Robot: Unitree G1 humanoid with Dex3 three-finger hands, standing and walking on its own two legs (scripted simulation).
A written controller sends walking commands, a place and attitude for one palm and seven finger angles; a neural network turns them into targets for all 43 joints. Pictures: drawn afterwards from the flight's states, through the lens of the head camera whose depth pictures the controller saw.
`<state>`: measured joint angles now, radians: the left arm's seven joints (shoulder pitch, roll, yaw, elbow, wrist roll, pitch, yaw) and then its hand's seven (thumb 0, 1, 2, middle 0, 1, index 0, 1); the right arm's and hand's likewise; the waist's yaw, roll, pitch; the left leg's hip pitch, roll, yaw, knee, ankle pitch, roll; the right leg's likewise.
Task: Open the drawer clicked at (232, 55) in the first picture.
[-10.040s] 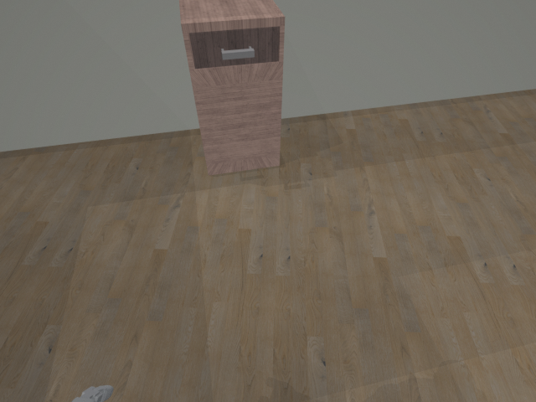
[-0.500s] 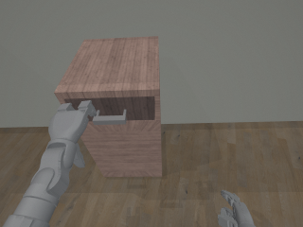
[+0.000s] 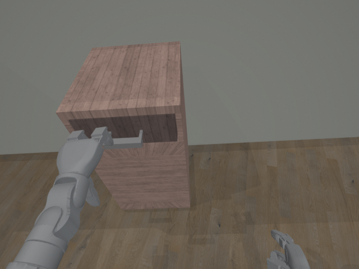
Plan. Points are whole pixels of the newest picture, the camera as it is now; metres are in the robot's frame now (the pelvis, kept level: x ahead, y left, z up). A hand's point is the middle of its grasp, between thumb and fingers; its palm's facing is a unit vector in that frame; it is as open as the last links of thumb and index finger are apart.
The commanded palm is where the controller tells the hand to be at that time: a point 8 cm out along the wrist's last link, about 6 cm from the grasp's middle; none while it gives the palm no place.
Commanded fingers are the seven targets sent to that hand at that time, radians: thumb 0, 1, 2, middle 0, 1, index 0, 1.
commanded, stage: move the hooked fingers above the handle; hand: left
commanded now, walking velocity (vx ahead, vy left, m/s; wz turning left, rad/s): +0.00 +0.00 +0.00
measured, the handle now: (124, 138) +0.53 +0.28 -0.09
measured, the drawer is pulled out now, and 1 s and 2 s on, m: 0.00 0.00 0.00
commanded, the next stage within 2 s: none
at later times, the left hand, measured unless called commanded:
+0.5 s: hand (104, 156) +0.37 +0.25 +0.03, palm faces -0.05 -0.03 -1.00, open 13.8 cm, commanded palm +0.35 +0.26 +0.09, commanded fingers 0.00 -0.50 0.30 -0.30 -1.20 -0.30 -1.20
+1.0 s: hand (114, 143) +0.44 +0.26 -0.01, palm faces -0.06 -0.03 -1.00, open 13.8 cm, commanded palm +0.42 +0.26 +0.05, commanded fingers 0.00 -0.50 0.30 -0.30 -1.20 -0.30 -1.20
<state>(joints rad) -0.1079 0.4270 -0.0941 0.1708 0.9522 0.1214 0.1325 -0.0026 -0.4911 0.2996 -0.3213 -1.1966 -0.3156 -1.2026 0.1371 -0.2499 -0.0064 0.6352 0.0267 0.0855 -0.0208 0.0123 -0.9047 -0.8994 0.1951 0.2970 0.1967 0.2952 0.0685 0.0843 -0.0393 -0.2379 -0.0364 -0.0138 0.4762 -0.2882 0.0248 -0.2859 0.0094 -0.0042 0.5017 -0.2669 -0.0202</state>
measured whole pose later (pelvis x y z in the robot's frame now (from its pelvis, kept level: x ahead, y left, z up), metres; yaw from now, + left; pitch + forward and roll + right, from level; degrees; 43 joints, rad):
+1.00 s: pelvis +0.00 +0.01 -0.03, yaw -1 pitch +16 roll -1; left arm -0.64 0.50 0.00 0.94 1.08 -0.12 0.31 0.00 -0.49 0.30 -0.32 -1.20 -0.32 -1.20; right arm 0.33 -0.26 -0.06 0.70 0.00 0.09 -0.01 0.01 -0.90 -0.90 0.20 0.30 0.20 0.30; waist -0.07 0.04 -0.13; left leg -0.64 -0.03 0.00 0.74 -0.38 0.04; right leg -0.66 0.02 0.01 0.70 -0.32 -0.01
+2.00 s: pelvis -0.01 +0.01 -0.04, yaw -2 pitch +23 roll -2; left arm -0.81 0.56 0.05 1.11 1.11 -0.14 0.34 0.00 -0.49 0.30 -0.34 -1.20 -0.32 -1.20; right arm 0.36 -0.27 -0.04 0.70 -0.03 0.11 -0.01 0.00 -0.90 -0.90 0.20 0.30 0.20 0.30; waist -0.14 0.04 -0.16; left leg -0.84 -0.01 -0.01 0.88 -0.44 0.04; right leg -0.84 0.04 -0.01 0.80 -0.35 -0.01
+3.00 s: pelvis +0.00 +0.02 -0.04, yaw -2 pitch +22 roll -3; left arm -0.81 0.55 0.03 1.13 1.08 -0.07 0.32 0.00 -0.49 0.30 -0.33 -1.20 -0.34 -1.21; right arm 0.36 -0.25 -0.03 0.71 -0.03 0.12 0.01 0.00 -0.90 -0.90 0.20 0.30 0.20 0.30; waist -0.13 0.06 -0.16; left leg -0.79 -0.01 -0.01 0.86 -0.44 0.05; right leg -0.79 0.04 -0.01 0.76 -0.35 0.01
